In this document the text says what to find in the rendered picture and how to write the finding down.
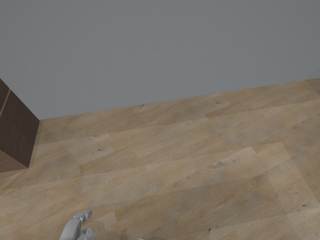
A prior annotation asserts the cupboard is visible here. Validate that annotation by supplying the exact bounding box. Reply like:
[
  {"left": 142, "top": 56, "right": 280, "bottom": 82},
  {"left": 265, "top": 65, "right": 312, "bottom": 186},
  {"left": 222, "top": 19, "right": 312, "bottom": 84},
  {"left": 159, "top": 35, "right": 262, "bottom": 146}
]
[{"left": 0, "top": 79, "right": 40, "bottom": 173}]

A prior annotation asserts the robot left hand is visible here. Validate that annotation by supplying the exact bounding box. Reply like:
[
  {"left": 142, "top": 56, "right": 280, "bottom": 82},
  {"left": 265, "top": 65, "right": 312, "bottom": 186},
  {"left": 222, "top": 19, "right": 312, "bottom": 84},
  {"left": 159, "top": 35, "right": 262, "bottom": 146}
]
[{"left": 59, "top": 210, "right": 96, "bottom": 240}]

